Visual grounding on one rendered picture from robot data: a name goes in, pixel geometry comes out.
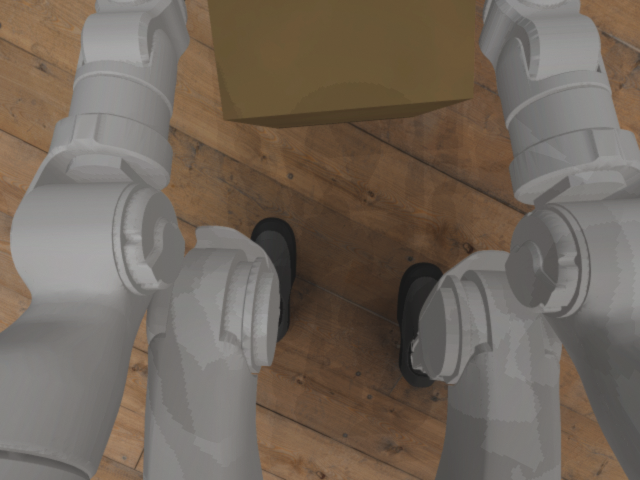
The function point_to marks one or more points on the left robot foot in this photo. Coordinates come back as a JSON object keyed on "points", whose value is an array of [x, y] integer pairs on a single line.
{"points": [[277, 239]]}

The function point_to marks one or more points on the robot left upper arm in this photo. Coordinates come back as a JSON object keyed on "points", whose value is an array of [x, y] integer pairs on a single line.
{"points": [[92, 256]]}

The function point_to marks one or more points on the right robot forearm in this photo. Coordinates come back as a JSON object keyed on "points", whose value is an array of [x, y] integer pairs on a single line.
{"points": [[557, 104]]}

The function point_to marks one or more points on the robot right thigh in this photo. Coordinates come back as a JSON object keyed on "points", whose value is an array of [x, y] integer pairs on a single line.
{"points": [[503, 413]]}

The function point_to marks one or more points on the robot right upper arm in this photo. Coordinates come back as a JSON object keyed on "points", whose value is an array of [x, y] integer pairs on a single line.
{"points": [[578, 263]]}

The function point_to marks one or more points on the carton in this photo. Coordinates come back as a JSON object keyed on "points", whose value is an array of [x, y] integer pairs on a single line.
{"points": [[294, 63]]}

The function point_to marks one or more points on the left robot forearm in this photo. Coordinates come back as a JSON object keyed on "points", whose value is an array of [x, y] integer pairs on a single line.
{"points": [[123, 97]]}

